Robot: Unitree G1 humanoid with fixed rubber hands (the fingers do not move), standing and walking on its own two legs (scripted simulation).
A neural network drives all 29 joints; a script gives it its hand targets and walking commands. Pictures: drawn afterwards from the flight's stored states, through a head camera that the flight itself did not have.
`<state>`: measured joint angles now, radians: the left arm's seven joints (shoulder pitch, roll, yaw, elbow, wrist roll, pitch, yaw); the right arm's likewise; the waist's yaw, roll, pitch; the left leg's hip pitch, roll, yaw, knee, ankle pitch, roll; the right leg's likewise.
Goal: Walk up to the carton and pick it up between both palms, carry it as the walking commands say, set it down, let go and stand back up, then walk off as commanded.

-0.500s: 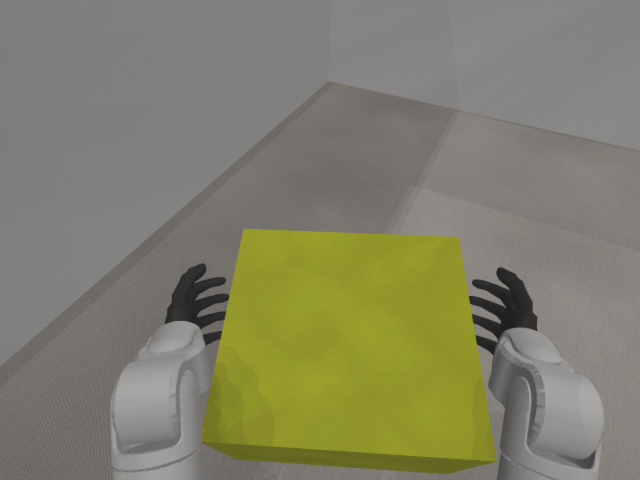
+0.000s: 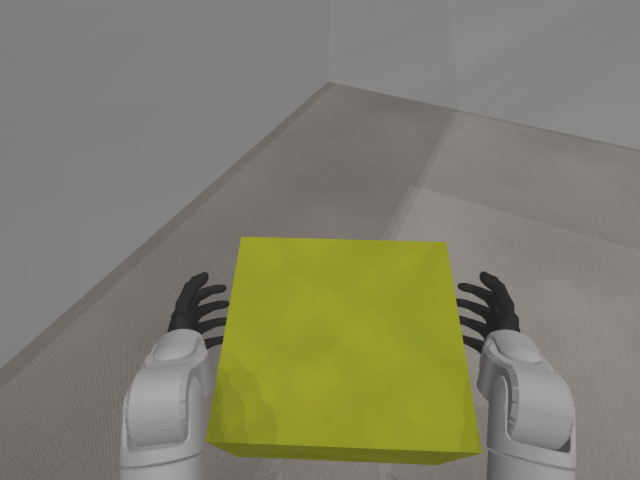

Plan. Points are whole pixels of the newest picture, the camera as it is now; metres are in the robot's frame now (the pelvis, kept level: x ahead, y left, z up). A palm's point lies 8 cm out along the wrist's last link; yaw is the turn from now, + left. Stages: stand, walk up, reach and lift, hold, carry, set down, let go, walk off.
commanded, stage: hold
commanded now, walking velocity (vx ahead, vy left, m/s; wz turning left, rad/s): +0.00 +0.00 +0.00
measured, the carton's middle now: (339, 351) +0.30 -0.01 +0.00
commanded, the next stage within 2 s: set down in 0.22 s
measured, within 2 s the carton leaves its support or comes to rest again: neither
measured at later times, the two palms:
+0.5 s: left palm (198, 402) +0.22 +0.16 +0.02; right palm (506, 416) +0.21 -0.19 +0.03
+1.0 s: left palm (219, 393) +0.27 +0.16 -0.07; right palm (481, 413) +0.25 -0.20 -0.05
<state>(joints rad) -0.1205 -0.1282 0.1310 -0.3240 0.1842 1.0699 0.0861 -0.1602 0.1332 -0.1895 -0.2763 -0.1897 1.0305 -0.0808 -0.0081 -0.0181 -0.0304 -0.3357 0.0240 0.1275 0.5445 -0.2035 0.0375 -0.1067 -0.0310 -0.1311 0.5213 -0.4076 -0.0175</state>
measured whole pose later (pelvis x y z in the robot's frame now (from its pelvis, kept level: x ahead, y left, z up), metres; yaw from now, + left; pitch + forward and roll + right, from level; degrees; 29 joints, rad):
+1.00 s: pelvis -0.05 +0.01 -0.01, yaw -5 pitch +11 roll +1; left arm -0.29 -0.09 0.28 0.39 0.19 0.38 0.05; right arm -0.35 0.07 -0.39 0.51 -0.21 0.27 0.08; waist -0.01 -0.07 0.05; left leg -0.63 0.00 0.12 0.51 -0.08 0.05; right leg -0.51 -0.01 0.02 0.66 -0.35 -0.02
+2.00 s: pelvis -0.12 +0.02 -0.17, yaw -6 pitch +42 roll +0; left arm -0.73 -0.03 0.36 0.39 0.19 0.41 0.11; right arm -0.77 0.04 -0.42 0.50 -0.21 0.33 -0.11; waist -0.01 -0.04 -0.19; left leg -1.77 0.01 0.06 1.24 -0.20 0.05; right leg -1.65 0.03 0.02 1.44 -0.51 -0.02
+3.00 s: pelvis -0.13 +0.01 -0.31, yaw -5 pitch +53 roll +1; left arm -1.02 0.08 0.36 0.47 0.17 0.39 0.09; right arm -1.02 -0.05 -0.42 0.51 -0.14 0.34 -0.14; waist -0.01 -0.04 -0.13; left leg -2.35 0.02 0.06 1.67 -0.25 0.05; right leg -2.21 0.04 0.01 1.91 -0.62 -0.01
